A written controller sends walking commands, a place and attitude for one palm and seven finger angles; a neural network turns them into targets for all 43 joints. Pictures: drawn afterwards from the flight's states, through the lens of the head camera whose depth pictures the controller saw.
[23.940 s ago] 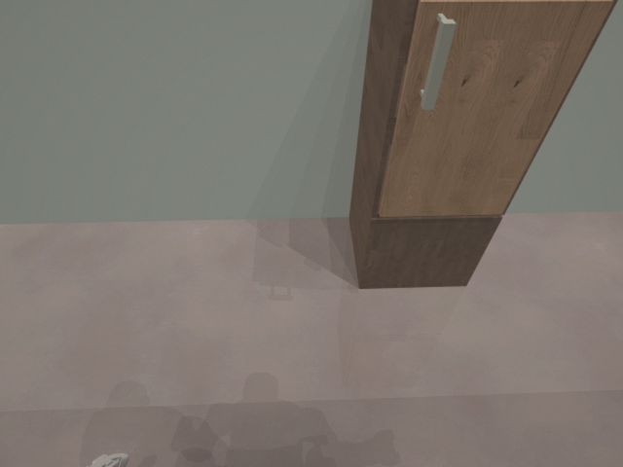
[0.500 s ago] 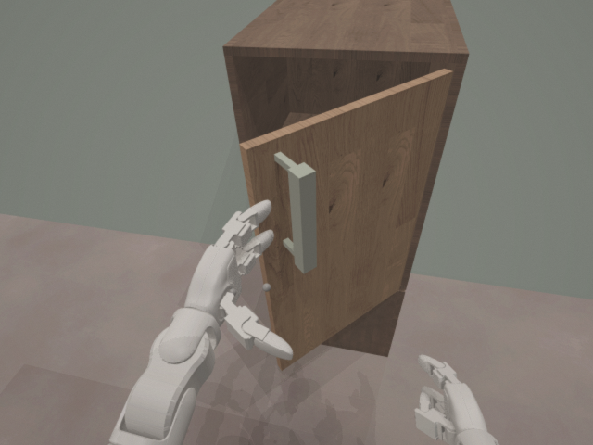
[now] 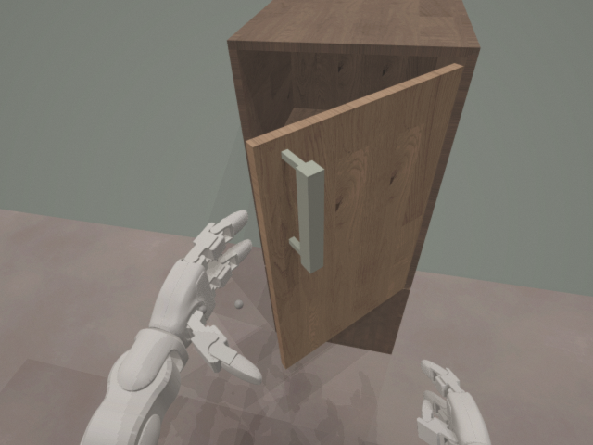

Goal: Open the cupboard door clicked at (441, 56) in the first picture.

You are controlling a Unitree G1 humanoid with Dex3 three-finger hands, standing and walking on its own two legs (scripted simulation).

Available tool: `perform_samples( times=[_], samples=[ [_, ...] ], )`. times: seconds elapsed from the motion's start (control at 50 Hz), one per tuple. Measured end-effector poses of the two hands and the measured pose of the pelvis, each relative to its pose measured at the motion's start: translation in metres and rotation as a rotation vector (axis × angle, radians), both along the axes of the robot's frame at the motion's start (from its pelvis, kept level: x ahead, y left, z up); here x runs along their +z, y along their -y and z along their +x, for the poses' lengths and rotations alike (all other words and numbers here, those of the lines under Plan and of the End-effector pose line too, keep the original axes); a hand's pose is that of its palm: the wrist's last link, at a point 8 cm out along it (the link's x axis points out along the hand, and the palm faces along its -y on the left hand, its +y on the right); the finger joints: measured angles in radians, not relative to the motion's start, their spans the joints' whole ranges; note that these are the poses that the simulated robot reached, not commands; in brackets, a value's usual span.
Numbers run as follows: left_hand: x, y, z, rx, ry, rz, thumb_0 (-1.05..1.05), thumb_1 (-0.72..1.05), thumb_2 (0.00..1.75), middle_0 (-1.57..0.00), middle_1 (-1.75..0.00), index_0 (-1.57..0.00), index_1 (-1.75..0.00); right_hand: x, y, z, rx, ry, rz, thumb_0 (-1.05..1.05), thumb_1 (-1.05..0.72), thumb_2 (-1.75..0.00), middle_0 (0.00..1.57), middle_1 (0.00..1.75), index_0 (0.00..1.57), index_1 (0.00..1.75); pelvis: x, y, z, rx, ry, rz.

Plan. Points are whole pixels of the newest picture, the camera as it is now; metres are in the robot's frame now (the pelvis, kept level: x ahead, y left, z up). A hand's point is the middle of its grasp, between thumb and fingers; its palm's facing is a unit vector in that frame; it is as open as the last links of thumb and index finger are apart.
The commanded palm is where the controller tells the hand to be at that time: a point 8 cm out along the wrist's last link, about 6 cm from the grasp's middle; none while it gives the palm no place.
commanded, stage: draw the hand back to the body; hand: left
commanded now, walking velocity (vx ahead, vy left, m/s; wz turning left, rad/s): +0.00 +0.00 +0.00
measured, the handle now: (301, 213) +0.38 +0.02 +0.15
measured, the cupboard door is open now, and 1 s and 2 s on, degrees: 48 48 48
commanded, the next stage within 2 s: step back with the hand held close in 1.50 s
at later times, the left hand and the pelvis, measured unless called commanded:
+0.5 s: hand (157, 315) +0.21 +0.16 +0.16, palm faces +0.02 -0.98 -0.22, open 15.9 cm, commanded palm +0.17 +0.22 +0.16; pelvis -0.01 +0.00 +0.00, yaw +1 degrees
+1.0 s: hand (80, 308) +0.21 +0.25 +0.16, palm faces +0.36 -0.84 -0.40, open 10.6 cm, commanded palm +0.16 +0.29 +0.18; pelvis +0.01 +0.01 +0.01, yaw -1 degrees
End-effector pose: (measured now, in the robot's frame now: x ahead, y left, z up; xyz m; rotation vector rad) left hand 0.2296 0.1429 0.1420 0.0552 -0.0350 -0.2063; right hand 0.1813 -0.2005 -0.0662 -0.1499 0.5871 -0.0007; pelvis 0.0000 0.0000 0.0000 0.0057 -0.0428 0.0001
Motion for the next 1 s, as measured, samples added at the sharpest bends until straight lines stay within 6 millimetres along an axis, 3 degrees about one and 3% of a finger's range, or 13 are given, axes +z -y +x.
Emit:
perform_samples(
  times=[0.28, 0.44, 0.48, 0.58, 0.76, 0.9, 1.0],
  samples=[
    [0.01, -0.044, -0.03, 0.069, 0.016, 0.04, -0.02, -0.5, 0.3, -0.15, -0.3, -0.15, -0.3, 0.007, 0.0, 0.005, 0.006, 0.05, -0.01, 0.01, -0.9, -0.9, 0.2, 0.3, 0.21, 0.3, 0.0, -0.003, -0.001, 0.003, 0.016, -0.007],
    [0.014, -0.066, -0.036, 0.095, 0.018, 0.054, -0.02, -0.47, 0.31, -0.15, -0.3, -0.16, -0.3, 0.014, -0.002, 0.009, 0.016, 0.098, -0.021, 0.01, -0.9, -0.9, 0.2, 0.3, 0.21, 0.3, 0.0, -0.003, -0.006, 0.01, 0.023, -0.009],
    [0.021, -0.072, -0.038, 0.168, 0.064, 0.13, -0.02, -0.44, 0.33, -0.16, -0.3, -0.16, -0.3, 0.016, -0.002, 0.008, 0.015, 0.105, -0.033, 0.01, -0.9, -0.9, 0.2, 0.3, 0.21, 0.3, 0.001, -0.002, -0.007, 0.01, 0.026, -0.012],
    [0.024, -0.084, -0.051, 0.342, 0.146, 0.178, -0.02, -0.32, 0.38, -0.16, -0.3, -0.16, -0.3, 0.013, -0.001, -0.002, 0.002, 0.058, -0.05, 0.01, -0.9, -0.9, 0.2, 0.3, 0.21, 0.3, 0.005, -0.002, -0.007, 0.004, 0.023, -0.018],
    [0.021, -0.113, -0.061, 0.485, 0.128, 0.288, -0.01, -0.03, 0.5, -0.17, -0.3, -0.17, -0.3, -0.007, 0.001, -0.019, -0.022, -0.077, -0.075, 0.01, -0.9, -0.9, 0.2, 0.3, 0.21, 0.3, 0.011, -0.008, -0.001, 0.001, 0.03, -0.02],
    [0.039, -0.127, -0.059, 0.517, 0.186, 0.349, -0.01, 0.21, 0.6, -0.18, -0.3, -0.18, -0.3, -0.008, -0.001, -0.012, -0.042, -0.081, -0.063, 0.01, -0.9, -0.9, 0.2, 0.3, 0.21, 0.3, 0.013, -0.014, 0.008, -0.009, 0.03, -0.017],
    [0.039, -0.142, -0.058, 0.55, 0.178, 0.374, 0.0, 0.38, 0.68, -0.19, -0.3, -0.19, -0.3, -0.002, -0.001, -0.001, -0.056, -0.067, -0.061, 0.01, -0.9, -0.9, 0.2, 0.3, 0.21, 0.3, 0.014, -0.015, 0.012, -0.017, 0.03, -0.018]
  ],
)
